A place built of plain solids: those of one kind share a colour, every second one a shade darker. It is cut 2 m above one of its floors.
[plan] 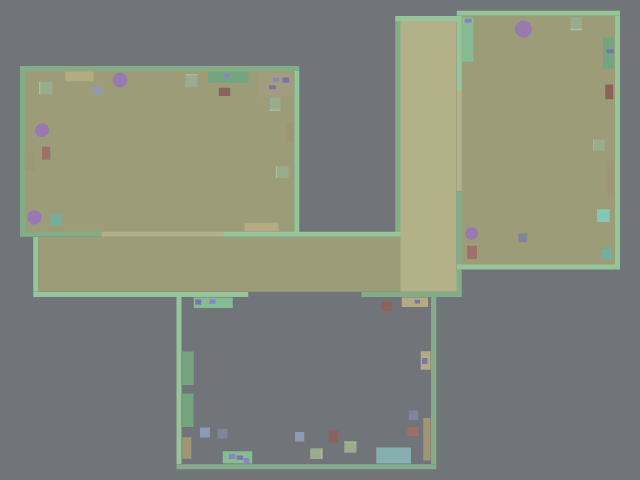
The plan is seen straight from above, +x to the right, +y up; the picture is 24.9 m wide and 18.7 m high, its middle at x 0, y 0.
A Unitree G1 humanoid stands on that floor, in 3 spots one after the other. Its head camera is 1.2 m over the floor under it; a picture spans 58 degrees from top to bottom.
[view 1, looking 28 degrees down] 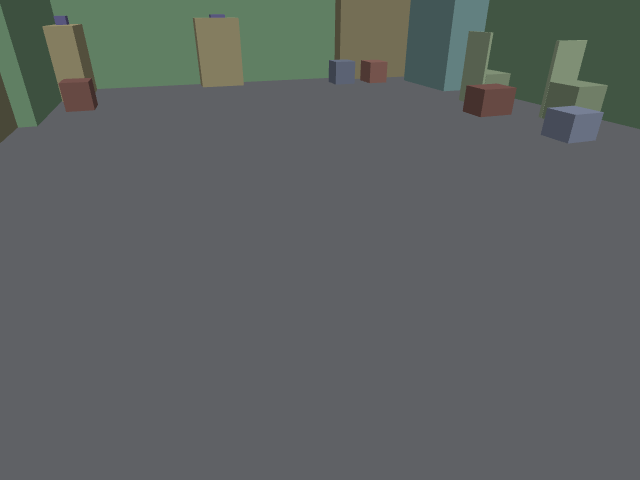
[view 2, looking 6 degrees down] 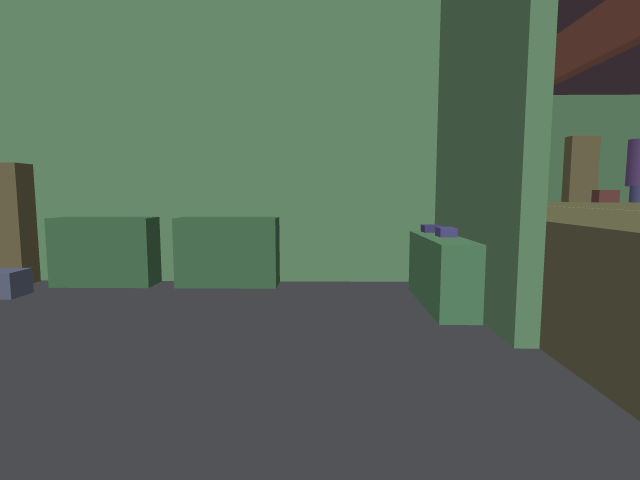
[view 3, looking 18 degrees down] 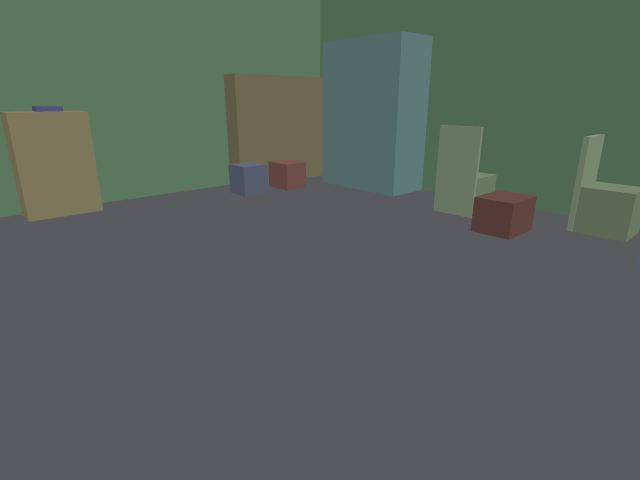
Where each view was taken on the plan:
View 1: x -4.26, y -3.68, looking -19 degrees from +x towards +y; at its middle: ground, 2.56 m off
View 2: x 0.52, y -3.68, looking -179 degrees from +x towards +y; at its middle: wall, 5.94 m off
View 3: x -1.28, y -3.68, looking -42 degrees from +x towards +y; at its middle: ground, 3.88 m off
